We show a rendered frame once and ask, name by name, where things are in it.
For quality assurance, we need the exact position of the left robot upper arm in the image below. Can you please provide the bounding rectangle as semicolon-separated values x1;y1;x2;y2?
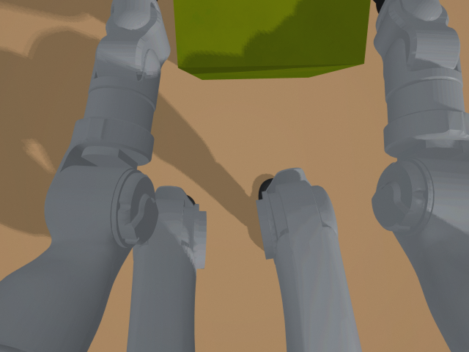
0;166;158;352

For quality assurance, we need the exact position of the right robot shin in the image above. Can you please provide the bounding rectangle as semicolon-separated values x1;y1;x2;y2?
266;168;339;239

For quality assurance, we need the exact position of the robot right foot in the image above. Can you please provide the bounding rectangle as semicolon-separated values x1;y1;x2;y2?
259;178;273;199

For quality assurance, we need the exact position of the robot right forearm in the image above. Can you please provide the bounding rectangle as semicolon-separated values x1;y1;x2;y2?
374;0;469;161

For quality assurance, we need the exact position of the carton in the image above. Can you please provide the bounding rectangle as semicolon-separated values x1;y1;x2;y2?
174;0;371;80

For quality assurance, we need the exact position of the robot left forearm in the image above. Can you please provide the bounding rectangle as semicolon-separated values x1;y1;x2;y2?
44;0;171;227

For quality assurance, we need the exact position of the right robot upper arm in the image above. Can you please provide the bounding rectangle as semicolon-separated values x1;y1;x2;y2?
372;157;469;352

